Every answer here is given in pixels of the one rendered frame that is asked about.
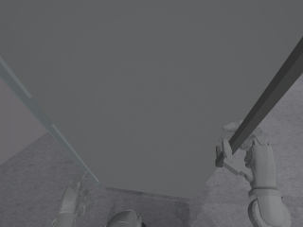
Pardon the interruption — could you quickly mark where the robot right hand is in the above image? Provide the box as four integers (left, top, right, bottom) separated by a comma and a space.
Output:
219, 120, 277, 188

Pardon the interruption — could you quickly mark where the right robot forearm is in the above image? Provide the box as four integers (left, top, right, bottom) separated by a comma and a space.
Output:
247, 186, 292, 227

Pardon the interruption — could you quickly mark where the left robot forearm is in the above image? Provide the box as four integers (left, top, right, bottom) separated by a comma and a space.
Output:
51, 212, 77, 227

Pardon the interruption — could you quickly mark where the robot left hand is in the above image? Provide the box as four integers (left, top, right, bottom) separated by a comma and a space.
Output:
58, 169, 95, 218

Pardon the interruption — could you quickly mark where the handle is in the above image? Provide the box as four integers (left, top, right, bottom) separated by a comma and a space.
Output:
215, 37, 303, 167

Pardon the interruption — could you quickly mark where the fridge door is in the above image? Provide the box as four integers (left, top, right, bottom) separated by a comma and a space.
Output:
0, 0, 303, 200

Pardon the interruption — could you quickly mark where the left robot thigh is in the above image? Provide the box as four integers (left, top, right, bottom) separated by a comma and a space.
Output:
105, 211, 142, 227

